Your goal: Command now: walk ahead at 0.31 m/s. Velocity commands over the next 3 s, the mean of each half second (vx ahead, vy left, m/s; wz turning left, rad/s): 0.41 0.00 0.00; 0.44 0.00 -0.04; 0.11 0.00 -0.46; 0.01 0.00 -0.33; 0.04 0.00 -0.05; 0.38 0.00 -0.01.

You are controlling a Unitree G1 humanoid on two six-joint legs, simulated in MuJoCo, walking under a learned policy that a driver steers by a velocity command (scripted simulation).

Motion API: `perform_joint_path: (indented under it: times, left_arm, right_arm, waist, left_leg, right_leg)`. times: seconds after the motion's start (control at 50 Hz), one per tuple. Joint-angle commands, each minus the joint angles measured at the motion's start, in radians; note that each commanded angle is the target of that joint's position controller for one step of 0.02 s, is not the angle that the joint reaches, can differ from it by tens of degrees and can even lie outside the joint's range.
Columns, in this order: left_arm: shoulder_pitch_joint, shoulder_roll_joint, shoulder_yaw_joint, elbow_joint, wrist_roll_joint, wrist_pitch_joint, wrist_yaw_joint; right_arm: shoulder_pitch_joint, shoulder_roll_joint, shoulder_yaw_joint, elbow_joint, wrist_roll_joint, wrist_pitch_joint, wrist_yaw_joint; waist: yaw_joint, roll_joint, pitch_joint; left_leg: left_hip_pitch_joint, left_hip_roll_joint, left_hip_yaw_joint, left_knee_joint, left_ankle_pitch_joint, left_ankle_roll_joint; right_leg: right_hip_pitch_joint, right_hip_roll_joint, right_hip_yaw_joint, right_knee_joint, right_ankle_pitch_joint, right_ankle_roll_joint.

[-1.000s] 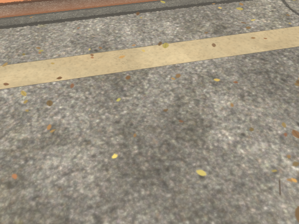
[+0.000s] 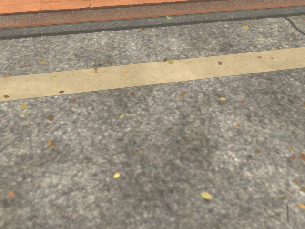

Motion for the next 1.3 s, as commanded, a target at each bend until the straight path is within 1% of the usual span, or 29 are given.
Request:
perform_joint_path:
  times: [0.02,0.06,0.1,0.12,0.14,0.16,0.18,0.26,0.36,0.46,0.54,0.58,0.6,0.62,0.64,0.66,0.7,0.76,0.82,0.9,0.98,1.06,1.08,1.1,1.12,1.14,1.18,1.24,1.3]
  left_arm:
    - [-0.03,0.146,0.033,-0.07,-0.016,-0.016,0.0]
    - [-0.046,0.174,0.038,-0.085,-0.03,-0.009,-0.008]
    - [-0.045,0.143,0.023,-0.097,-0.019,-0.012,-0.016]
    - [-0.061,0.073,-0.001,-0.113,-0.006,-0.023,-0.028]
    - [-0.063,-0.008,-0.018,-0.155,0.0,-0.041,-0.031]
    - [-0.083,0.038,-0.009,-0.171,-0.03,-0.056,-0.028]
    - [-0.106,0.076,-0.003,-0.184,-0.048,-0.071,-0.035]
    - [-0.125,0.113,0.024,-0.171,-0.014,-0.074,-0.059]
    - [-0.31,0.054,0.01,-0.242,-0.006,-0.053,-0.067]
    - [-0.481,0.043,0.0,-0.301,-0.013,-0.054,-0.075]
    - [-0.425,0.109,0.027,-0.314,-0.011,-0.061,-0.082]
    - [-0.187,0.192,0.068,-0.251,-0.012,-0.052,-0.068]
    - [-0.011,0.234,0.087,-0.208,-0.004,-0.041,-0.057]
    - [0.129,0.327,0.112,-0.176,0.024,-0.039,-0.053]
    - [0.104,0.246,0.088,-0.168,0.026,-0.036,-0.055]
    - [0.002,0.191,0.07,-0.181,0.021,-0.04,-0.056]
    - [-0.164,0.123,0.051,-0.213,0.021,-0.05,-0.066]
    - [-0.197,0.093,0.045,-0.191,0.03,-0.063,-0.075]
    - [-0.144,0.131,0.051,-0.165,0.028,-0.071,-0.056]
    - [-0.101,0.16,0.055,-0.166,0.028,-0.058,-0.033]
    - [-0.004,0.182,0.063,-0.14,0.003,-0.027,-0.021]
    - [-0.068,0.172,0.069,-0.173,-0.006,-0.009,-0.007]
    - [-0.057,0.122,0.054,-0.201,0.009,-0.009,-0.008]
    - [0.101,0.015,0.028,-0.192,0.026,-0.012,-0.011]
    - [0.165,0.074,0.033,-0.19,0.0,-0.01,-0.012]
    - [0.093,0.159,0.059,-0.199,-0.018,0.004,-0.008]
    - [-0.013,0.155,0.072,-0.223,-0.008,0.046,0.009]
    - [-0.004,0.108,0.077,-0.249,-0.003,0.092,0.018]
    - [-0.049,0.096,0.077,-0.289,0.005,0.099,0.013]
  right_arm:
    - [-0.073,-0.065,-0.014,-0.07,0.006,-0.046,0.018]
    - [0.029,-0.048,-0.018,-0.027,0.002,-0.051,0.023]
    - [0.174,-0.086,-0.04,0.023,0.014,-0.044,0.014]
    - [0.272,-0.148,-0.055,0.024,0.011,-0.046,0.005]
    - [0.39,-0.261,-0.076,0.031,0.007,-0.051,0.011]
    - [0.313,-0.209,-0.059,0.021,-0.008,-0.072,0.018]
    - [0.195,-0.158,-0.045,-0.027,-0.009,-0.086,0.023]
    - [0.15,-0.05,-0.009,-0.062,-0.019,-0.078,0.037]
    - [0.218,-0.101,-0.021,-0.083,-0.026,-0.063,0.009]
    - [0.293,-0.118,-0.031,-0.093,-0.018,-0.059,-0.002]
    - [0.255,-0.149,-0.052,-0.115,-0.014,-0.037,-0.01]
    - [0.22,-0.163,-0.059,-0.134,-0.03,-0.014,-0.012]
    - [0.203,-0.139,-0.048,-0.158,-0.036,-0.011,-0.01]
    - [0.35,0.026,-0.003,-0.175,-0.034,-0.031,0.007]
    - [0.329,0.012,-0.001,-0.151,-0.01,-0.064,0.015]
    - [0.219,-0.073,-0.026,-0.193,0.023,-0.083,0.018]
    - [0.091,-0.118,-0.043,-0.222,0.018,-0.089,0.007]
    - [0.146,-0.05,-0.048,-0.21,-0.002,-0.042,-0.002]
    - [0.047,-0.072,-0.054,-0.253,-0.017,-0.028,-0.006]
    - [-0.127,-0.063,-0.047,-0.297,-0.028,-0.048,0.002]
    - [-0.245,-0.067,-0.044,-0.332,-0.019,-0.061,0.02]
    - [-0.09,-0.167,-0.082,-0.299,-0.036,-0.07,0.015]
    - [0.002,-0.232,-0.098,-0.291,-0.054,-0.074,0.007]
    - [0.027,-0.284,-0.104,-0.305,-0.07,-0.06,0.0]
    - [0.033,-0.243,-0.092,-0.326,-0.051,-0.045,0.009]
    - [-0.026,-0.184,-0.078,-0.348,-0.043,-0.034,0.009]
    - [-0.13,-0.133,-0.059,-0.355,-0.037,-0.017,-0.001]
    - [-0.198,-0.14,-0.064,-0.346,-0.064,-0.008,-0.008]
    - [-0.206,-0.162,-0.075,-0.338,-0.054,-0.006,-0.021]
  waist:
    - [-0.023,-0.069,0.162]
    - [-0.072,-0.085,0.141]
    - [-0.127,-0.027,0.12]
    - [-0.165,0.149,0.071]
    - [-0.162,0.352,0.008]
    - [-0.119,0.212,0.076]
    - [-0.078,0.145,0.153]
    - [-0.04,0.126,0.163]
    - [-0.079,0.057,0.214]
    - [-0.118,0.082,0.226]
    - [-0.024,0.134,0.118]
    - [0.103,0.173,-0.053]
    - [0.177,0.152,-0.165]
    - [0.107,-0.123,-0.351]
    - [0.113,-0.171,-0.422]
    - [0.089,-0.148,-0.237]
    - [0.021,0.021,-0.025]
    - [-0.063,-0.047,0.043]
    - [-0.062,-0.045,0.101]
    - [-0.018,-0.011,0.121]
    - [0.025,-0.042,0.081]
    - [-0.075,-0.065,-0.023]
    - [-0.097,0.025,-0.145]
    - [-0.037,0.284,-0.283]
    - [-0.051,0.34,-0.427]
    - [-0.056,0.219,-0.341]
    - [-0.035,0.127,-0.156]
    - [0.008,0.173,-0.06]
    - [0.003,0.156,-0.068]
  left_leg:
    - [-0.108,0.048,-0.001,-0.127,0.023,0.001]
    - [0.14,-0.017,0.085,-0.315,0.207,-0.019]
    - [0.35,-0.038,0.06,-0.389,0.268,-0.022]
    - [0.445,0.143,-0.206,-0.512,0.112,0.032]
    - [0.559,0.35,-0.663,-0.657,-0.127,0.179]
    - [0.464,0.407,-0.782,-0.698,-0.295,0.223]
    - [0.408,0.373,-0.667,-0.694,-0.256,0.193]
    - [0.35,0.195,-0.266,-0.72,0.189,0.105]
    - [0.315,0.172,-0.149,-0.756,0.417,0.139]
    - [0.352,0.18,-0.078,-0.786,0.52,0.131]
    - [0.53,0.228,-0.033,-0.619,0.993,0.083]
    - [0.515,0.194,0.003,-0.319,1.225,0.042]
    - [0.296,0.161,0.007,-0.061,1.033,0.015]
    - [-0.13,-0.031,-0.006,0.378,0.447,-0.053]
    - [-0.241,-0.091,-0.158,0.574,-0.069,-0.041]
    - [-0.338,-0.019,-0.167,0.645,-0.04,-0.017]
    - [-0.3,0.081,-0.106,0.542,0.112,-0.005]
    - [-0.154,0.141,-0.103,0.415,0.144,-0.005]
    - [-0.256,0.162,-0.088,0.283,0.255,-0.037]
    - [-0.222,0.11,-0.036,-0.067,0.493,-0.058]
    - [-0.156,0.025,-0.035,-0.257,0.572,-0.061]
    - [0.054,0.006,-0.058,-0.398,0.59,-0.01]
    - [0.275,0.129,-0.135,-0.351,0.913,0.035]
    - [0.611,0.409,-0.383,-0.271,1.278,0.182]
    - [0.641,0.467,-0.541,-0.334,1.097,0.253]
    - [0.545,0.411,-0.459,-0.381,0.882,0.22]
    - [0.31,0.325,-0.292,-0.449,0.624,0.169]
    - [0.069,0.268,-0.14,-0.555,0.455,0.174]
    - [0.08,0.298,-0.089,-0.581,0.452,0.198]
  right_leg:
    - [-0.064,-0.257,0.244,-0.212,-0.262,-0.144]
    - [-0.196,-0.199,0.167,-0.135,-0.252,-0.141]
    - [-0.31,-0.147,0.122,0.035,-0.147,-0.114]
    - [-0.392,-0.06,0.012,0.352,-0.096,-0.056]
    - [-0.609,0.053,-0.007,0.677,-0.285,-0.017]
    - [-0.699,-0.009,0.117,0.893,-0.263,-0.037]
    - [-0.766,-0.061,0.144,0.957,-0.162,-0.062]
    - [-0.678,-0.155,0.062,0.828,0.055,-0.04]
    - [-0.726,-0.163,-0.003,0.575,0.187,0.046]
    - [-0.595,-0.088,-0.061,0.27,0.326,0.019]
    - [-0.467,-0.032,-0.049,0.219,0.259,-0.047]
    - [-0.156,0.027,-0.083,0.225,0.224,-0.084]
    - [0.159,-0.074,0.022,0.261,0.195,-0.126]
    - [0.567,-0.371,0.533,0.2,-0.044,-0.311]
    - [0.563,-0.421,0.815,0.0,-0.094,-0.321]
    - [0.412,-0.378,0.668,-0.024,-0.1,-0.253]
    - [0.053,-0.307,0.386,-0.081,0.077,-0.197]
    - [-0.188,-0.232,0.211,-0.173,0.119,-0.189]
    - [-0.205,-0.224,0.149,-0.228,0.16,-0.21]
    - [-0.196,-0.16,0.037,-0.181,0.46,-0.162]
    - [-0.081,-0.171,0.067,-0.065,0.489,-0.131]
    - [-0.007,-0.15,0.139,0.186,0.482,-0.049]
    - [-0.102,-0.073,0.099,0.395,0.289,-0.007]
    - [-0.411,0.06,0.029,0.734,-0.363,0.06]
    - [-0.475,0.053,0.123,0.926,-0.514,0.069]
    - [-0.535,0.004,0.125,0.991,-0.436,0.078]
    - [-0.562,-0.062,0.08,0.959,-0.31,0.105]
    - [-0.429,-0.076,0.031,0.868,-0.213,0.108]
    - [-0.413,-0.096,0.02,0.738,-0.153,0.099]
